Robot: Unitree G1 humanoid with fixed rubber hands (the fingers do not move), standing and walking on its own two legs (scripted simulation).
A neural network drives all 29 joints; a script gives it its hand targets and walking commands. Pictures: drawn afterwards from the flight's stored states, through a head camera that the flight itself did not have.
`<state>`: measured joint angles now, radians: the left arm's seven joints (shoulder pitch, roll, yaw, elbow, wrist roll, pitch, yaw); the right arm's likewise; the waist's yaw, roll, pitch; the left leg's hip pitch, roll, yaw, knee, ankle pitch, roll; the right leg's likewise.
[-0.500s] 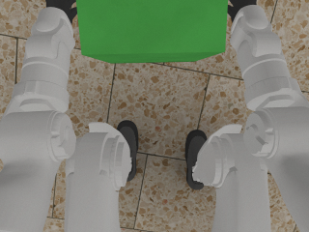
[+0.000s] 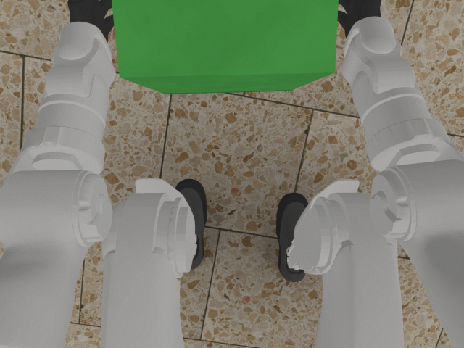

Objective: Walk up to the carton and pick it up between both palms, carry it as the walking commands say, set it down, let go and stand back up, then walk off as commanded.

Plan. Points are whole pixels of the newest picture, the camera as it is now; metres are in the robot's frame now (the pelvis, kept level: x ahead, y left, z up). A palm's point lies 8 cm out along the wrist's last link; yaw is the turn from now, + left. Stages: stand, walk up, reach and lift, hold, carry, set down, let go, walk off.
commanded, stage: set down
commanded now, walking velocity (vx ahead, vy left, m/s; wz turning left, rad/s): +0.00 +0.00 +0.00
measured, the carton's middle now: (226, 35) +0.53 +0.05 -0.24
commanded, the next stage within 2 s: let go in 1.82 s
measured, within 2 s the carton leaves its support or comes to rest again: neither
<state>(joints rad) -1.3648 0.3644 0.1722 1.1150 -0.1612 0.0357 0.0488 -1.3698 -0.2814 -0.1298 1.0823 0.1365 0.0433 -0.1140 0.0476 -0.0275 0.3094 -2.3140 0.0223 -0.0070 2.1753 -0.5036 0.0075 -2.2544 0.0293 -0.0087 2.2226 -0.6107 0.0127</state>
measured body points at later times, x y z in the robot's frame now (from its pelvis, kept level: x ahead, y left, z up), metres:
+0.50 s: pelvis +0.00 +0.00 +0.00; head +0.36 +0.03 +0.26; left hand +0.51 +0.27 -0.17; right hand +0.55 -0.16 -0.17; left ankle +0.13 +0.12 -0.33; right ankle +0.10 -0.12 -0.33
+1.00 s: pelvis +0.01 +0.00 +0.08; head +0.33 +0.02 +0.39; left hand +0.53 +0.28 -0.03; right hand +0.56 -0.18 -0.04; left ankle +0.13 +0.12 -0.33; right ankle +0.10 -0.12 -0.33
